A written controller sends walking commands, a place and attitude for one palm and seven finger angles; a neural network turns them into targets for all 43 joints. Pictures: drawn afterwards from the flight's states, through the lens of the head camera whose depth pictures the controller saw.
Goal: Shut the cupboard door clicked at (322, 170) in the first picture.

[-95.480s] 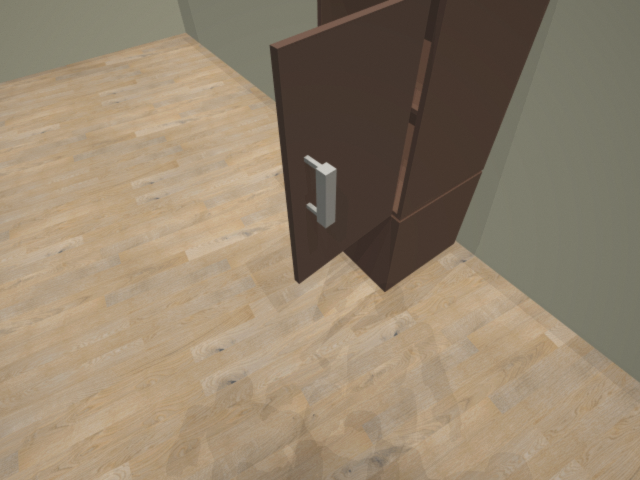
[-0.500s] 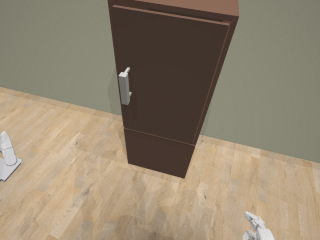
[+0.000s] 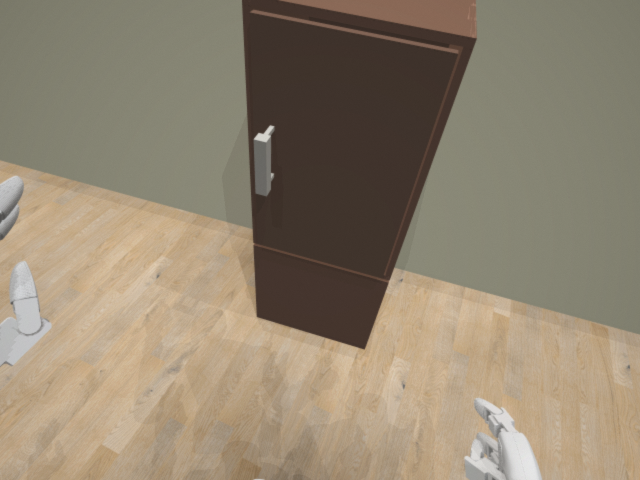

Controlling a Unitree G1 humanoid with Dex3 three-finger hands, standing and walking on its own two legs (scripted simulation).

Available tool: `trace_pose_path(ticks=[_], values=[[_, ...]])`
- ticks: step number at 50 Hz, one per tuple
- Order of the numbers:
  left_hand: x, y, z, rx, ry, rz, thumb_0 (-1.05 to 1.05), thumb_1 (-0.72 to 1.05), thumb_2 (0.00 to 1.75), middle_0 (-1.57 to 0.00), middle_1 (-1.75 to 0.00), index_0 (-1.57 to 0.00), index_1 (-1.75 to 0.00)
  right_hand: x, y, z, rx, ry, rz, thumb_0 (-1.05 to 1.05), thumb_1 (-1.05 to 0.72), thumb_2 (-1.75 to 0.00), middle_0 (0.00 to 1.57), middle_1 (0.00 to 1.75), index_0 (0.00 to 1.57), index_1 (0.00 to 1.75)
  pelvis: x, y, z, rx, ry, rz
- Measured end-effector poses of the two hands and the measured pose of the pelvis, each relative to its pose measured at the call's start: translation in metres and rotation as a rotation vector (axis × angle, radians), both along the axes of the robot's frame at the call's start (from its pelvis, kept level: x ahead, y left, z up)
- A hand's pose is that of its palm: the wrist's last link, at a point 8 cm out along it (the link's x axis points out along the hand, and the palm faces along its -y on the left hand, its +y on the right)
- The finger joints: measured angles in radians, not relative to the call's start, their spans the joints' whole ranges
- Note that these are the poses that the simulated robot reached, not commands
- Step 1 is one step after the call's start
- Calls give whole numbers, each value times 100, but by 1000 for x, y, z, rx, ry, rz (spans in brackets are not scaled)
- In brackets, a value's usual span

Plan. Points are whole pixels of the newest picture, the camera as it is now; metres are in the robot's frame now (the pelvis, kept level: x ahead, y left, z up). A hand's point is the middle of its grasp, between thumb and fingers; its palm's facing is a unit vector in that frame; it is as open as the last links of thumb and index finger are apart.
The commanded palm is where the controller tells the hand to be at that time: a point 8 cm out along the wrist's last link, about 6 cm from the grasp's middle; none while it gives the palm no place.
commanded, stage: stop stepping back and stand still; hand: left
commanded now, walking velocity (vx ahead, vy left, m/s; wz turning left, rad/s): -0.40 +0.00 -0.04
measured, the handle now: (266, 160) +0.75 +0.15 -0.02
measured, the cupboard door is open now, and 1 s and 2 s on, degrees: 0 0 0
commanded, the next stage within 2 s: let the arm hang, fingers relaxed in 0.94 s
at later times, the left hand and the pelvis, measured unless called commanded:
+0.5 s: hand out of the picture +0.13 +0.26 +0.18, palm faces +0.36 -0.82 -0.44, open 7.4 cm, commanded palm +0.07 +0.30 +0.19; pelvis -0.09 +0.01 +0.00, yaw -3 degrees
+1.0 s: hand out of the picture +0.14 +0.29 +0.17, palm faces +0.45 -0.77 -0.44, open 7.4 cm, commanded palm +0.09 +0.32 +0.19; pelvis -0.06 +0.03 +0.00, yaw -3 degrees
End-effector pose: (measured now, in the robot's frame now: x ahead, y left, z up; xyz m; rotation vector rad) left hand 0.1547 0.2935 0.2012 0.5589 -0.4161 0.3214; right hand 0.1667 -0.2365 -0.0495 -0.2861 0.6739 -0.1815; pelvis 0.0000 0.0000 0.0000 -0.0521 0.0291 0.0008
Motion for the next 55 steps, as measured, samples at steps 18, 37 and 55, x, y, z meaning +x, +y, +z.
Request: trace_pose_path(ticks=[18,37,55], values=[[-49,14,-11,-69,97,12,1,89,90,-21,-30,-21,-30,-93,31,-6,31,47,8,1,-89,-90,21,30,20,30,-68,13,6,24,58,-54],[-48,30,-20,-147,3,76,1,89,90,-21,-30,-21,-30,-147,2,-39,19,92,-136,1,-90,-90,20,30,20,30,-80,21,-13,50,-72,-49],[-26,39,-69,-149,344,128,0,89,90,-20,-30,-21,-30,-103,19,-43,87,109,-13,1,-90,-90,20,30,20,30,-75,32,-1,61,-23,-41]])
